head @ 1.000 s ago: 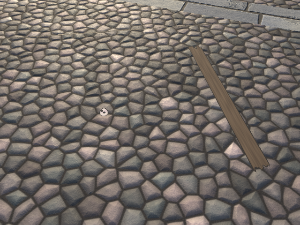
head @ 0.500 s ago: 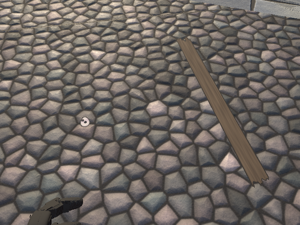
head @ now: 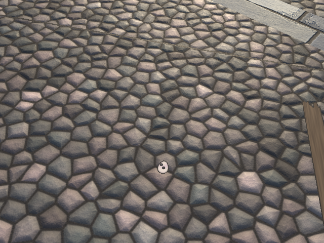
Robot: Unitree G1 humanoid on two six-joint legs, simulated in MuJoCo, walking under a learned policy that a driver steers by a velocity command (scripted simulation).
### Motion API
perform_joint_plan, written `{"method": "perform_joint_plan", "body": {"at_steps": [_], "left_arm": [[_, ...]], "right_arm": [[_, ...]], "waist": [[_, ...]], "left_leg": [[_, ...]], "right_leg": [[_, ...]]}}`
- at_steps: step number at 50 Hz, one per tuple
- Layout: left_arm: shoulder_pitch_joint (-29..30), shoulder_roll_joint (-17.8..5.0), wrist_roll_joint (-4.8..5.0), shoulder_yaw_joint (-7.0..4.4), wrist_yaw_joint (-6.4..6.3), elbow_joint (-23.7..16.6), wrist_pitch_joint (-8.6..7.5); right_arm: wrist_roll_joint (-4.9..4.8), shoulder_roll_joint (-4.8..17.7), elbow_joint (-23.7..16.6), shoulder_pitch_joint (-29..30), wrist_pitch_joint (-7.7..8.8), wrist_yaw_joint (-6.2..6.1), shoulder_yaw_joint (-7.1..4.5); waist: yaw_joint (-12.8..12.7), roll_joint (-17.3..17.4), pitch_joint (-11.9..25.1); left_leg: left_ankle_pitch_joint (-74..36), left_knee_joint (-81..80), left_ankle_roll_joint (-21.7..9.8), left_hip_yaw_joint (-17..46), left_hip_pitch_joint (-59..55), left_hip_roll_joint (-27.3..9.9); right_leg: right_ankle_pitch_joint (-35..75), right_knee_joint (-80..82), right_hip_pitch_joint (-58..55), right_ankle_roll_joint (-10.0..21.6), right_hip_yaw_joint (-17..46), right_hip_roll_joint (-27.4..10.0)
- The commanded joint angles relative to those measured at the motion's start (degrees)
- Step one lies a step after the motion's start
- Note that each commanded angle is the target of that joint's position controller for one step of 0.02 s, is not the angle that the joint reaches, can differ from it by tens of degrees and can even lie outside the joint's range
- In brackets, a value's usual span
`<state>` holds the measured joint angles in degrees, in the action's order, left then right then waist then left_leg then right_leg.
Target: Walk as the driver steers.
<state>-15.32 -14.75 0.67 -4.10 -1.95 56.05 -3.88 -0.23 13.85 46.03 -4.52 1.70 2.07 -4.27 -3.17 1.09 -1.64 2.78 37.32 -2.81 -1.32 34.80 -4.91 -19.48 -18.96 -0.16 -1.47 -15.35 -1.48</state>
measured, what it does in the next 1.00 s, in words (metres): walks ahead: left foot, then right foot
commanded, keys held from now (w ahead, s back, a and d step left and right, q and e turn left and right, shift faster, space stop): no key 1.00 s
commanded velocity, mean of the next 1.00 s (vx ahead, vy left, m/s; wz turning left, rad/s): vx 0.05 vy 0.00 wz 0.09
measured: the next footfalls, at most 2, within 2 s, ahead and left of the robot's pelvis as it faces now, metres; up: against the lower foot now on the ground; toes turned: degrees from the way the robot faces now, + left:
left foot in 0.04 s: +0.19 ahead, +0.11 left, +0.00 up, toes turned +4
right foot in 0.42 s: +0.16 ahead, -0.13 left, +0.00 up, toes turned +1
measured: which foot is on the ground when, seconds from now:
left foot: up 0.00-0.02, down 0.04-1.00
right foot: down 0.00-0.06, up 0.08-0.40, down 0.42-1.00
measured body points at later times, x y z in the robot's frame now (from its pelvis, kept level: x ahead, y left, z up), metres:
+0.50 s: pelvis +0.11 +0.01 +0.00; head +0.12 +0.00 +0.45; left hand +0.17 +0.28 -0.13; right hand +0.25 -0.22 -0.13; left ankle +0.15 +0.11 -0.73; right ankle +0.12 -0.13 -0.73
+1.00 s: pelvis +0.14 +0.00 +0.00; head +0.15 +0.00 +0.45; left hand +0.18 +0.25 -0.15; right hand +0.24 -0.25 -0.14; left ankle +0.15 +0.11 -0.73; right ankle +0.12 -0.13 -0.73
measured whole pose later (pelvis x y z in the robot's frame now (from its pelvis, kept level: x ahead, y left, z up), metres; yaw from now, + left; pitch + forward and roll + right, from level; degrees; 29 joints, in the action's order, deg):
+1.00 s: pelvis +0.14 +0.00 +0.00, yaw +3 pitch -1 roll +0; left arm -10.3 -12.2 -0.1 -1.9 -2.0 61.8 -0.6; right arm 0.0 12.2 59.1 -7.8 -0.3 -1.9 -3.1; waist -0.5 0.0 -2.2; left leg 14.0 29.3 -0.8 -1.0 14.1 0.4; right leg -18.5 -29.1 9.3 -0.6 -1.2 -1.3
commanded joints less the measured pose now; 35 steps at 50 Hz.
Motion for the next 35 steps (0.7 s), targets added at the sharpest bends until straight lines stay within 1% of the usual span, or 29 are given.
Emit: {"method": "perform_joint_plan", "body": {"at_steps": [1, 2, 3, 4, 5, 6, 7, 8, 9, 10, 11, 12, 14, 15, 17, 18, 19, 20, 21, 22, 23, 24, 25, 26, 28, 30, 35], "left_arm": [[2.82, -11.39, 1.29, -2.41, -0.35, -3.07, 0.8], [0.14, -9.87, 0.34, -1.9, -0.06, -2.92, 0.77], [-2.58, -4.64, -2.8, -0.13, 0.53, -4.82, 0.26], [-6.64, -2.84, -1.35, 1.09, 1.29, -4.49, -0.55], [-3.32, -7.02, 1.02, -0.12, 1.67, -3.89, -0.36], [0.88, -6.6, 1.8, -0.05, 1.53, -4.92, 0.09], [3.18, -6.03, 0.88, -0.07, 0.71, -4.61, 0.78], [3.87, -6.78, 0.07, -0.55, -0.12, -4.49, 1.88], [2.72, -6.85, -0.17, -0.72, -0.47, -4.07, 2.9], [1.59, -6.09, -0.3, -0.65, -0.76, -3.61, 3.45], [1.05, -5.27, -0.33, -0.47, -0.99, -3.24, 3.66], [1.36, -4.76, -0.38, -0.32, -1.17, -3.08, 3.74], [2.86, -4.12, -0.48, 0.06, -1.22, -2.93, 3.91], [3.49, -4.41, -0.42, 0.05, -1.15, -2.81, 4.06], [4.55, -4.79, -0.39, 0.01, -0.83, -2.54, 4.29], [4.44, -4.54, -0.54, 0.06, -0.63, -2.18, 4.27], [3.63, -4.05, -0.89, 0.18, -0.35, -1.53, 4.14], [3.34, -4.17, -1.63, 0.27, -0.08, -1.12, 4.06], [3.1, -5.86, -2.35, 0.16, 0.03, -1.2, 3.86], [4.67, -9.79, -1.73, -0.57, -0.17, -1.4, 3.77], [5.63, -7.46, -1.17, -0.27, 0.12, -0.7, 3.46], [6.81, -5.22, -1.38, 0.37, 0.28, -0.81, 2.91], [7.66, -4.77, -1.65, 0.58, 0.34, -0.65, 2.4], [7.83, -4.81, -1.56, 0.65, 0.4, -0.55, 1.93], [5.89, -4.92, -1.13, 0.67, 0.28, 0.49, 1.35], [4.3, -5.02, -0.84, 0.69, 0.07, 1.37, 1.42], [3.41, -4.52, -0.77, 0.89, -0.12, 2.52, 2.02]], "right_arm": [[0.27, 6.94, -2.19, -7.74, 0.88, 0.53, -2.37], [0.4, 11.6, -0.97, -12.45, 1.01, -0.35, -3.99], [1.35, 17.36, -1.12, -15.21, 0.75, -1.75, -4.9], [1.73, 15.39, -2.55, -13.94, 1.03, -1.57, -3.25], [1.41, 11.03, -2.97, -13.41, 0.86, -1.05, -2.05], [0.62, 9.02, -2.75, -9.67, 0.95, -1.04, -1.55], [0.35, 7.55, -2.95, -6.4, 1.03, -1.13, -1.02], [0.53, 6.28, -3.07, -3.47, 1.08, -1.39, -0.55], [1.23, 6.91, -3.11, -1.71, 1.04, -1.47, -0.7], [1.81, 7.19, -3.03, -1.11, 1.14, -1.61, -0.82], [2.05, 7.11, -2.81, -0.93, 1.24, -1.83, -0.81], [2.09, 6.99, -2.53, -0.92, 1.28, -2.1, -0.78], [1.88, 6.84, -2.05, -0.88, 0.99, -2.72, -0.67], [1.79, 6.76, -1.79, -0.93, 0.73, -2.96, -0.58], [1.48, 6.23, -1.24, -0.69, 0.21, -3.22, -0.24], [1.19, 5.8, -0.91, -0.28, -0.02, -3.26, -0.01], [0.77, 5.21, -0.49, 0.0, -0.24, -3.27, 0.27], [0.51, 4.22, 0.53, -1.76, -0.31, -3.2, 0.62], [0.82, 3.22, 1.35, -3.52, -0.23, -3.13, 0.95], [1.03, 3.63, 1.43, -5.87, -0.08, -3.01, 0.57], [1.19, 3.32, 1.41, -4.3, -0.13, -3.18, 0.58], [1.09, 3.85, 1.42, -2.75, -0.25, -3.32, 0.44], [0.91, 3.77, 1.7, -2.7, -0.48, -3.53, 0.36], [0.92, 4.18, 2.26, -2.96, -0.74, -3.65, 0.22], [0.97, 4.14, 3.21, -3.42, -0.79, -3.46, 0.14], [0.74, 3.74, 4.04, -3.33, -0.6, -3.24, 0.15], [0.46, 3.65, 6.22, -3.46, -0.79, -3.34, 0.06]], "waist": [[7.24, -4.38, 4.84], [8.67, -0.19, 8.71], [6.18, 12.65, 15.52], [4.25, 13.85, 27.59], [6.35, 5.49, 27.31], [5.69, 4.43, 19.49], [4.73, 0.59, 14.12], [3.03, 0.93, 11.35], [1.52, 2.44, 10.17], [0.82, 3.24, 10.14], [0.52, 3.59, 10.25], [0.54, 3.7, 10.31], [1.16, 4.33, 10.65], [1.51, 4.85, 10.59], [1.84, 5.44, 9.1], [1.35, 5.29, 7.97], [0.51, 4.91, 6.86], [0.4, 3.85, 5.69], [1.19, 1.5, 4.47], [4.64, -4.66, 2.79], [4.51, -8.23, 1.98], [4.25, -8.44, 1.14], [4.49, -8.61, 1.08], [4.29, -7.96, 0.88], [3.6, -5.3, 1.81], [2.88, -3.45, 2.72], [2.33, -1.51, 3.59]], "left_leg": [[-0.77, -8.82, -3.0, -3.24, -14.56, 5.58], [-17.52, -11.2, -4.58, -0.51, -25.58, 4.82], [-49.86, -4.28, -11.16, 16.94, -43.6, -9.82], [-51.11, -8.48, -22.25, 34.84, -51.49, -20.88], [-41.7, -11.19, -20.05, 29.12, -46.62, -17.4], [-31.97, -12.14, -16.91, 22.25, -41.21, -14.26], [-24.16, -14.24, -14.18, 18.77, -33.66, -11.68], [-19.54, -16.47, -12.83, 16.33, -26.19, -10.21], [-16.92, -18.38, -12.25, 14.47, -20.62, -9.0], [-15.62, -19.42, -12.27, 13.45, -18.45, -8.4], [-15.3, -19.95, -12.43, 12.38, -17.52, -7.98], [-14.14, -20.32, -12.43, 11.69, -17.25, -7.66], [-7.88, -21.27, -11.76, 10.89, -17.19, -7.12], [-3.18, -21.99, -11.39, 10.89, -17.03, -6.93], [7.89, -23.07, -10.24, 11.19, -16.05, -6.28], [13.01, -22.9, -9.19, 11.0, -15.15, -5.55], [17.73, -22.33, -7.63, 10.41, -13.7, -4.52], [21.84, -21.81, -5.17, 9.81, -12.59, -2.96], [23.59, -19.59, -2.44, 8.88, -11.52, -1.07], [22.24, -17.22, -0.35, 5.21, -11.84, 2.9], [16.8, -15.18, 0.93, 2.23, -18.27, 4.76], [12.79, -13.21, 0.86, 2.26, -22.42, 4.46], [10.34, -12.34, 0.26, 2.47, -24.31, 3.98], [8.71, -12.11, -0.35, 2.95, -24.32, 3.65], [5.3, -12.16, -1.04, 3.42, -23.94, 3.14], [1.95, -11.86, -1.03, 3.32, -23.87, 3.0], [-2.51, -10.98, -0.64, 3.07, -25.0, 2.9]], "right_leg": [[47.74, -12.35, 0.59, 6.55, 4.17, -13.16], [39.79, -23.71, 5.61, 3.26, 2.56, -9.37], [-0.55, -43.96, 23.62, -0.6, 2.17, -3.44], [-22.99, -57.91, 31.31, -2.29, 13.93, 2.19], [-19.62, -59.17, 31.31, -1.71, 19.7, -0.6], [-16.68, -57.01, 35.54, -0.97, 18.15, -2.56], [-13.33, -52.83, 35.55, -0.83, 17.92, -4.33], [-10.46, -48.74, 31.76, -0.78, 18.48, -5.53], [-8.05, -46.4, 27.22, -0.76, 17.82, -5.15], [-6.8, -43.32, 24.8, -0.77, 17.45, -4.64], [-6.29, -39.87, 23.26, -0.87, 17.22, -4.32], [-5.67, -36.19, 22.25, -0.96, 17.17, -4.1], [-2.69, -29.71, 19.89, -0.94, 16.97, -3.76], [-1.0, -27.36, 18.67, -0.96, 16.68, -3.46], [1.3, -22.46, 16.44, -0.66, 15.95, -2.79], [3.26, -18.5, 14.66, -0.19, 15.26, -2.27], [6.75, -13.01, 11.65, 0.58, 14.22, -1.54], [9.76, -8.18, 9.25, 1.57, 14.44, -1.67], [11.94, -5.69, 8.12, 3.05, 18.35, -5.24], [8.75, -5.61, 11.57, 4.95, 20.38, -7.84], [-2.52, -2.77, 19.46, 5.49, 21.0, -7.07], [-5.91, -0.77, 23.04, 4.24, 20.65, -6.14], [-4.7, -0.42, 23.99, 2.95, 19.98, -5.59], [-2.12, -0.97, 23.11, 2.09, 19.18, -4.9], [3.11, -2.95, 19.78, 1.75, 18.24, -4.15], [7.26, -4.43, 17.23, 2.11, 17.69, -3.69], [11.92, -5.81, 14.82, 2.52, 16.83, -2.95]]}}
Over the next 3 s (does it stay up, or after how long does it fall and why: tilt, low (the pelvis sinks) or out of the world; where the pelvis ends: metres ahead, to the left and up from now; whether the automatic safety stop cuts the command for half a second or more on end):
stays up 0.47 -0.01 -0.01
